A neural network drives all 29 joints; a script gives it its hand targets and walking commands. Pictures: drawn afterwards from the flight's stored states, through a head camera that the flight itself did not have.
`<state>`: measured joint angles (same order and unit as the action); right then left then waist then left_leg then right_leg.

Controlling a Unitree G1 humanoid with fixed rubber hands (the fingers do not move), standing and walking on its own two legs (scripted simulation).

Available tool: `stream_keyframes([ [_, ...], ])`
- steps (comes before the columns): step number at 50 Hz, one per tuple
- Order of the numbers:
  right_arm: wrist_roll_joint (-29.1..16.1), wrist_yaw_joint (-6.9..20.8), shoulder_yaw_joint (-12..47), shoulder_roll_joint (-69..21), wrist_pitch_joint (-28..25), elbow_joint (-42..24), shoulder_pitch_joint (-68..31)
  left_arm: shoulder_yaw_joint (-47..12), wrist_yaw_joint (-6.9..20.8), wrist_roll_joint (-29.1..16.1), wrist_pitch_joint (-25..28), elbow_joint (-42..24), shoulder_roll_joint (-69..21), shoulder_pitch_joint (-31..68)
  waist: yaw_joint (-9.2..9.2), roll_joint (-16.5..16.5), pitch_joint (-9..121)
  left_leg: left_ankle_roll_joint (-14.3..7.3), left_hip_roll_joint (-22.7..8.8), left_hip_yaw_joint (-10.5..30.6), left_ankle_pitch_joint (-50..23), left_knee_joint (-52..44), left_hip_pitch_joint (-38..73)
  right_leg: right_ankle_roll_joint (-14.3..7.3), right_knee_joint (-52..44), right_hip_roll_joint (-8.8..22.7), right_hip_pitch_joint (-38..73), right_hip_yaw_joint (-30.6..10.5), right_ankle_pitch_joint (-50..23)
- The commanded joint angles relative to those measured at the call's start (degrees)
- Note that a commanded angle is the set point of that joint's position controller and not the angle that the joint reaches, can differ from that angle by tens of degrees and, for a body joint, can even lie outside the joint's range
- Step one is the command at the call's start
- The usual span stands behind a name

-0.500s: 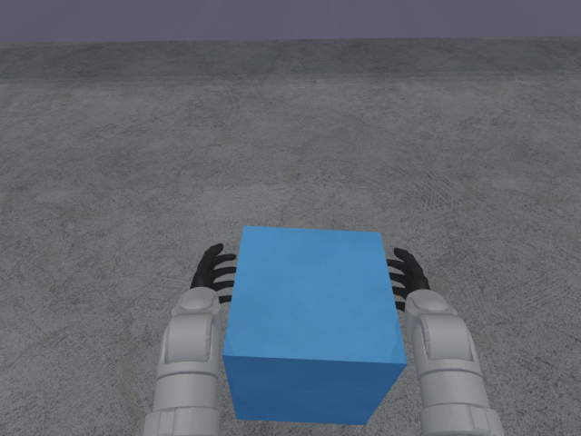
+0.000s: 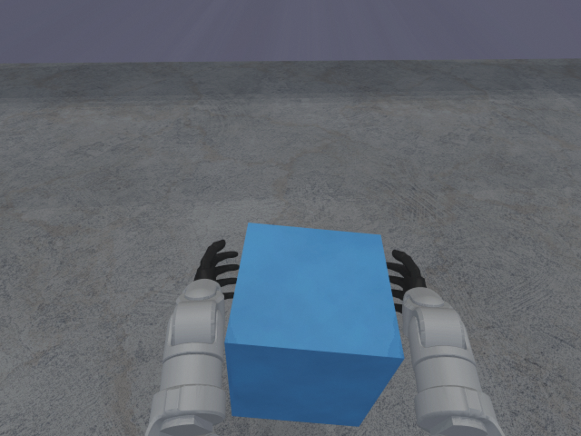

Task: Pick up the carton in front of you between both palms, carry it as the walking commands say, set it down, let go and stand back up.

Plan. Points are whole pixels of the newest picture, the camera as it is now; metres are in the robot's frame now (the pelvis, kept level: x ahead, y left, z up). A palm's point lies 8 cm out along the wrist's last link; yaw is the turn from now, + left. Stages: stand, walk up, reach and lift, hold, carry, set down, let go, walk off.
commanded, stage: hold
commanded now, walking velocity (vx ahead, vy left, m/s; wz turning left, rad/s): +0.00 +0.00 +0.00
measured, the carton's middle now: (304, 327) +0.29 +0.00 -0.04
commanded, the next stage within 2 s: set down in 0.18 s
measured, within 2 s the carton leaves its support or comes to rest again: neither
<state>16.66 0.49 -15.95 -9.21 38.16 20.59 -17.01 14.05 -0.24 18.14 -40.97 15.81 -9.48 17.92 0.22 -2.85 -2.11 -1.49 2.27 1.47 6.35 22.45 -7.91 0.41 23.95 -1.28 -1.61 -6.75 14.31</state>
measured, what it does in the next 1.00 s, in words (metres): lowers itself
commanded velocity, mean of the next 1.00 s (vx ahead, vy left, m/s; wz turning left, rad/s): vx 0.00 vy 0.00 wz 0.00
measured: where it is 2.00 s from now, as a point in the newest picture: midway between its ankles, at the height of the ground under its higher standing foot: outside the picture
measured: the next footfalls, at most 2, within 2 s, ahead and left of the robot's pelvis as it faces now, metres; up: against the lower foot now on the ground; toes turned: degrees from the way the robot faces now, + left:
none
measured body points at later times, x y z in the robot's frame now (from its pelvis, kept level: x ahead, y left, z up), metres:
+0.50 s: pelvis +0.01 -0.01 -0.01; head +0.03 +0.01 +0.44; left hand +0.36 +0.15 +0.00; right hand +0.35 -0.16 +0.00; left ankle +0.08 +0.10 -0.74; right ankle +0.00 -0.14 -0.74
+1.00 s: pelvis -0.03 -0.02 -0.12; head +0.18 +0.01 +0.28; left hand +0.40 +0.16 -0.19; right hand +0.39 -0.15 -0.19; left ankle +0.08 +0.11 -0.74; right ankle +0.00 -0.14 -0.74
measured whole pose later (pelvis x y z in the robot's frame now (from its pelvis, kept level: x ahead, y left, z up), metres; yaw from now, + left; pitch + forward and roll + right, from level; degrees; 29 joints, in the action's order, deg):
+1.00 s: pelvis -0.03 -0.02 -0.12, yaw -2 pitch +32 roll -2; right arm 11.7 -5.2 -24.1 -8.5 9.2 34.2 -38.6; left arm 25.0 2.3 14.8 -10.7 33.3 -3.3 41.4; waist 2.4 -3.0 5.3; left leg 2.5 3.1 7.1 16.6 63.7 -79.3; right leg 1.1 67.2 -7.4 -73.6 -5.2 25.7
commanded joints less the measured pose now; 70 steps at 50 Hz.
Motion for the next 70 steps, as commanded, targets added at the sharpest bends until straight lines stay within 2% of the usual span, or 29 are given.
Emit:
stream_keyframes([
  [1,-13.5,14.8,29.2,-53.1,-2.0,-2.7,-30.7,-29.9,14.6,-14.7,1.2,2.0,-55.3,24.1,-0.05,4.1,11.7,2.3,-0.7,4.8,5.2,-3.8,18.7,-3.1,-8.2,-2.1,-15.5,0.8,4.5],
  [11,-13.4,14.5,28.3,-52.7,-1.2,-3.6,-28.6,-29.3,14.5,-15.2,1.2,1.4,-54.5,22.7,-0.55,4.2,12.2,2.7,-1.2,4.6,-2.4,-3.9,19.1,-2.8,-7.9,-3.0,-13.0,0.3,-0.3],
  [13,-12.9,14.4,27.8,-52.9,-1.2,-1.9,-29.1,-28.4,14.4,-14.6,1.7,1.4,-53.3,24.2,0.71,3.9,12.1,2.2,-1.2,4.7,-3.2,-3.3,18.7,-2.8,-7.6,-3.0,-13.6,0.6,-0.3],
  [14,-12.4,14.3,27.0,-52.8,-1.7,-1.2,-29.3,-27.4,14.5,-14.1,2.1,2.3,-52.9,25.2,-0.06,4.0,12.2,2.4,-0.8,4.3,-2.6,-2.8,18.9,-2.7,-7.9,-2.9,-13.8,0.2,0.3],
  [17,-9.3,13.8,21.9,-52.5,-3.8,3.8,-32.6,-22.1,14.7,-10.9,4.2,7.0,-50.9,29.5,0.07,3.8,8.5,1.6,-0.6,3.9,1.8,-2.0,15.6,-3.0,-6.7,-2.8,-17.3,0.2,3.8],
  [18,-8.2,13.4,20.3,-52.5,-4.8,5.4,-34.7,-19.9,14.8,-9.6,5.3,9.2,-50.3,30.6,1.26,3.0,9.0,1.3,-0.4,3.8,2.0,-1.3,14.0,-2.7,-6.1,-2.8,-17.0,0.3,4.1],
  [19,-6.9,12.9,18.3,-52.2,-6.0,7.2,-36.6,-17.8,14.7,-8.6,6.6,10.7,-48.9,34.4,0.04,2.9,9.3,1.1,-0.2,3.5,4.1,0.1,13.9,-3.0,-5.1,-2.8,-19.2,0.3,5.8],
  [20,-6.0,12.2,17.0,-51.8,-7.1,8.3,-37.4,-15.5,14.6,-7.0,7.8,12.7,-47.0,34.0,1.42,2.4,8.2,0.6,0.1,3.0,4.4,0.8,11.6,-2.9,-4.3,-2.8,-19.4,0.2,5.6],
  [24,0.2,9.0,7.7,-45.3,-11.4,12.8,-36.3,-6.1,12.8,-0.7,12.8,17.3,-39.1,34.6,1.68,2.2,7.0,-0.3,1.3,2.6,2.7,4.9,5.8,-2.4,-0.1,-3.4,-23.9,0.7,3.9],
  [27,2.8,7.0,3.9,-40.7,-16.9,13.9,-34.7,-2.0,12.1,2.5,18.1,20.0,-33.7,31.3,1.99,1.5,8.5,-0.6,2.1,2.6,-3.5,8.9,-0.2,-1.2,3.8,-4.1,-29.9,1.2,-0.9],
  [28,2.3,6.6,4.6,-40.9,-18.7,14.1,-33.5,-1.9,12.2,2.7,20.1,20.1,-33.1,29.6,2.99,1.7,11.4,-0.6,2.4,2.6,-6.3,10.4,-1.8,-0.6,5.3,-4.2,-30.2,1.0,-3.6],
  [30,2.0,5.8,6.0,-40.2,-23.1,14.0,-33.4,-2.5,12.4,1.8,24.1,20.6,-33.1,29.9,1.77,1.4,16.7,0.1,2.9,2.8,-10.7,14.0,-4.5,-0.1,8.0,-5.0,-34.2,1.4,-7.4],
  [34,-2.9,4.6,16.0,-44.8,-31.2,15.5,-33.7,-12.1,13.0,-2.8,32.2,19.4,-36.0,32.4,1.37,1.5,32.1,0.0,3.5,3.6,-24.1,22.3,-6.5,1.3,14.7,-6.0,-40.7,0.9,-17.4],
  [35,-5.4,4.4,20.4,-45.8,-33.1,13.8,-35.7,-14.7,13.1,-4.0,33.9,18.9,-36.1,32.5,3.86,2.1,36.0,0.1,3.3,3.8,-27.3,24.9,-7.9,1.5,16.6,-5.8,-42.3,0.3,-20.1],
  [37,-7.5,3.2,24.0,-46.2,-35.8,12.7,-38.7,-18.5,12.6,-6.1,36.6,16.5,-36.8,36.7,4.27,3.6,46.3,0.6,3.4,3.8,-30.4,29.3,-9.9,1.6,21.0,-6.3,-44.0,-0.2,-24.7],
  [39,-9.2,1.8,27.5,-45.9,-37.4,10.6,-39.8,-23.4,11.8,-9.0,37.9,13.8,-36.8,39.4,3.24,3.7,56.5,1.2,3.5,3.1,-32.7,33.4,-10.2,2.3,25.0,-6.9,-46.9,1.0,-26.1],
  [40,-9.9,1.3,28.4,-45.8,-37.8,9.3,-42.4,-24.2,11.6,-9.6,37.8,14.1,-37.7,39.3,3.75,3.8,60.0,1.5,3.6,2.8,-32.9,34.7,-11.2,2.9,26.8,-7.3,-48.6,1.8,-24.9],
  [42,-9.5,0.7,28.4,-45.9,-37.0,8.6,-43.7,-25.3,11.3,-11.0,37.3,12.3,-37.4,43.1,2.62,3.4,62.7,2.3,4.2,1.4,-24.7,36.8,-17.1,3.3,29.6,-7.8,-50.2,3.0,-18.8],
  [45,-9.2,1.8,27.7,-45.7,-33.7,9.1,-48.7,-23.1,11.3,-9.6,34.3,13.6,-37.9,44.8,3.71,1.9,60.2,2.6,4.6,-0.3,-9.9,38.4,-26.4,3.2,32.5,-8.2,-54.5,4.7,-5.6],
  [49,-6.7,4.9,21.8,-48.4,-28.1,16.2,-52.9,-16.3,12.1,-5.7,28.8,22.4,-42.4,46.3,4.63,1.6,48.9,1.9,4.9,-1.0,7.4,39.1,-38.8,2.4,34.4,-8.3,-64.3,5.3,10.7],
  [50,-5.7,5.7,20.0,-49.2,-27.3,17.4,-53.0,-15.0,12.4,-5.0,27.9,23.6,-43.1,47.1,3.32,0.6,48.1,1.7,4.7,-0.8,8.3,39.7,-39.2,2.4,34.8,-8.4,-66.9,5.7,11.9],
  [51,-6.0,6.4,19.6,-50.1,-26.7,18.5,-53.5,-14.3,12.5,-4.7,27.4,24.2,-43.6,47.4,4.3,1.8,48.3,1.9,4.7,-1.2,8.6,40.6,-40.0,2.1,35.9,-8.4,-69.0,5.6,12.4],
  [52,-5.4,6.8,18.9,-50.1,-26.4,19.5,-53.7,-13.4,12.6,-4.5,27.2,24.3,-44.1,48.2,4.18,1.1,47.8,2.0,4.9,-1.2,7.4,41.4,-41.8,2.2,36.8,-8.4,-70.4,6.0,11.5],
  [54,-5.0,7.6,17.1,-48.6,-26.6,20.7,-56.4,-13.1,12.3,-3.9,26.9,25.3,-44.8,50.0,4.0,3.4,49.8,2.2,5.0,-0.7,4.7,42.9,-41.6,1.7,40.1,-8.8,-76.5,6.8,9.7],
  [56,-4.9,7.9,15.8,-47.9,-27.4,21.7,-57.1,-13.7,11.5,-4.8,27.2,25.5,-44.9,51.7,2.52,3.5,52.0,2.5,5.0,0.0,3.7,45.5,-41.5,1.6,43.1,-9.2,-81.3,7.5,9.7],
  [60,-7.0,7.7,16.7,-46.8,-28.6,22.1,-62.2,-15.6,10.2,-6.5,28.2,24.2,-45.7,55.3,3.53,5.3,58.4,3.6,5.4,-1.0,2.3,50.2,-44.2,1.1,48.0,-9.8,-85.9,7.6,9.3],
  [61,-7.4,7.5,16.9,-45.8,-28.9,21.6,-63.8,-16.2,9.7,-7.1,28.3,24.2,-45.6,56.5,2.76,5.5,59.5,3.8,5.3,-0.8,2.4,51.1,-45.2,0.9,49.4,-10.0,-86.2,7.8,9.3],
  [68,-9.7,7.0,18.1,-44.1,-28.9,23.1,-67.9,-17.5,8.0,-9.9,28.5,23.8,-43.1,61.6,2.93,4.6,63.6,4.3,5.7,-1.3,3.5,58.2,-50.0,1.0,56.5,-10.7,-93.3,8.6,12.0],
  [70,-10.8,6.9,19.3,-44.8,-28.9,22.9,-68.7,-18.9,7.6,-10.3,28.7,22.7,-42.7,62.1,4.25,5.1,65.7,4.4,5.8,-1.4,2.9,59.7,-50.2,1.2,58.9,-11.2,-95.4,9.0,11.4],
])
